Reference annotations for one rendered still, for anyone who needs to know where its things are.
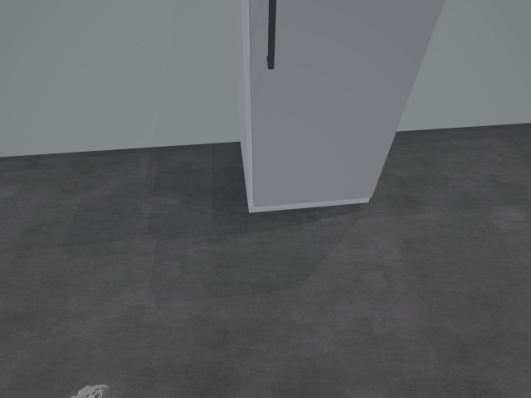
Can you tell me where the fridge door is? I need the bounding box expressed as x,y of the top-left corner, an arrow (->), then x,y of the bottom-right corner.
249,0 -> 445,207

